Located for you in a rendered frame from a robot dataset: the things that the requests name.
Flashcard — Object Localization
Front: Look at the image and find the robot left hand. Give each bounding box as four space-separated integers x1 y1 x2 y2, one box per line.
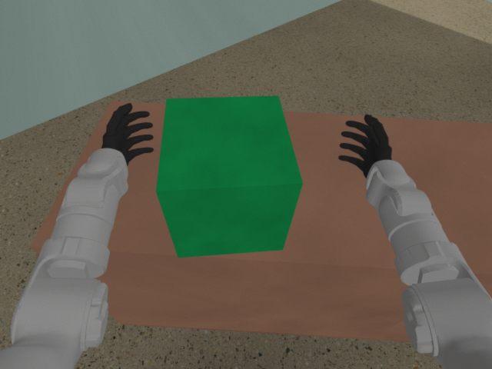
101 103 154 166

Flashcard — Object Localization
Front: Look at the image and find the pedestal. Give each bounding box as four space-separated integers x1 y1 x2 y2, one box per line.
30 101 492 342

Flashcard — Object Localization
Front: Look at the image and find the right robot upper arm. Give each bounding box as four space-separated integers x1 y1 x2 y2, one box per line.
402 278 492 369

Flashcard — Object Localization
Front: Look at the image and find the robot left forearm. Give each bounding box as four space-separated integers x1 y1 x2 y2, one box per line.
11 148 128 344

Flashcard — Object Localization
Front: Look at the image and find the left robot upper arm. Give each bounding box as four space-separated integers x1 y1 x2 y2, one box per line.
0 277 108 369

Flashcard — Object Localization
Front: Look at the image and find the robot right forearm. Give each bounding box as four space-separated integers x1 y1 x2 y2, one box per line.
365 160 492 306

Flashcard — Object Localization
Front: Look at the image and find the carton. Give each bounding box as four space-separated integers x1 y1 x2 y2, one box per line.
156 96 303 258

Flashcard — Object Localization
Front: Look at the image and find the robot right hand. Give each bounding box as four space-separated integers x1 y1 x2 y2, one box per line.
338 115 392 178

